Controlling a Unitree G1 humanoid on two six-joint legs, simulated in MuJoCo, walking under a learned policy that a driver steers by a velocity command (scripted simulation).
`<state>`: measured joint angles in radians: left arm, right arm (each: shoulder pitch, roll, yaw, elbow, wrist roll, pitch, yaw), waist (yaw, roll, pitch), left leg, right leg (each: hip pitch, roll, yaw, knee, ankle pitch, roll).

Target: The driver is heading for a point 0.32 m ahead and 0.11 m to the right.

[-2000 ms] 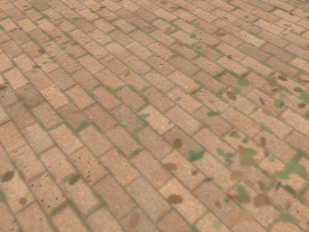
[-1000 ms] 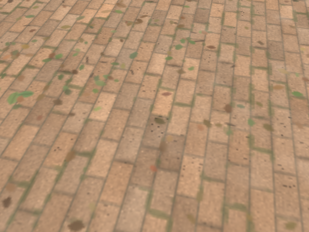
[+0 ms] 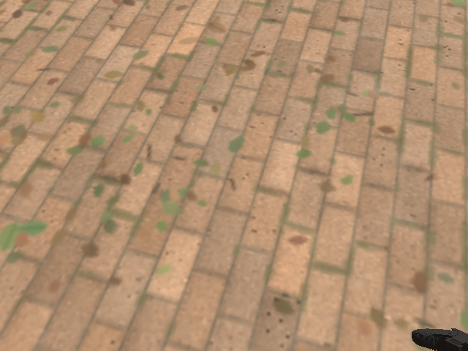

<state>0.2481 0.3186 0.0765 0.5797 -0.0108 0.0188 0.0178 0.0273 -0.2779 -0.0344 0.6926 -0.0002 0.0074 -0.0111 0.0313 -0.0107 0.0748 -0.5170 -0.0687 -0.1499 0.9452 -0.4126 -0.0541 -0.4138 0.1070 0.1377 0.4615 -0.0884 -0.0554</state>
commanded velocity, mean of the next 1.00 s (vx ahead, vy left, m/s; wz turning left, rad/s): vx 0.29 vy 0.00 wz -0.88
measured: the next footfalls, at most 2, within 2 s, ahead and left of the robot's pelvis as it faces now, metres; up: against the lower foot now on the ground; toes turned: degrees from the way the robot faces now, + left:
left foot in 0.18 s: +0.15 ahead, +0.15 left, +0.00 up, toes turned -21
right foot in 0.78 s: +0.02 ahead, -0.14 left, +0.00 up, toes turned -52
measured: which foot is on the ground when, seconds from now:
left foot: up 0.00-0.16, down 0.18-0.78, up 0.80-1.00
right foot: down 0.00-0.20, up 0.22-0.76, down 0.78-1.00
